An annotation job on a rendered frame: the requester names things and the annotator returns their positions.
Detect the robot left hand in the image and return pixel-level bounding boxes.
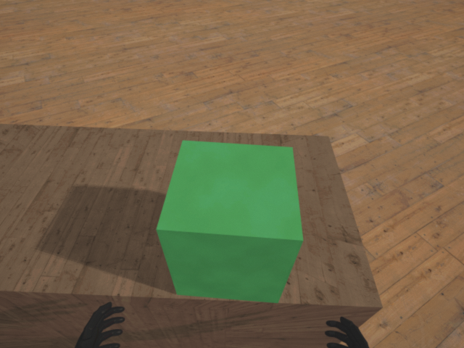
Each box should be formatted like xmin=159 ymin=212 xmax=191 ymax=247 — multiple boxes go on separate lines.
xmin=75 ymin=302 xmax=125 ymax=348

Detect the carton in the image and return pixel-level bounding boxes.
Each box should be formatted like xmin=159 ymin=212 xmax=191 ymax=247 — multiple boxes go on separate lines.
xmin=156 ymin=140 xmax=303 ymax=303

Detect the pedestal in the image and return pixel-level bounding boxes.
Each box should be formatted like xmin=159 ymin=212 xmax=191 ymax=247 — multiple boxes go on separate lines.
xmin=0 ymin=124 xmax=383 ymax=348

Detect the robot right hand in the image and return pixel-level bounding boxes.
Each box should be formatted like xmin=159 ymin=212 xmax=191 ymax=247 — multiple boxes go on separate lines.
xmin=325 ymin=317 xmax=369 ymax=348

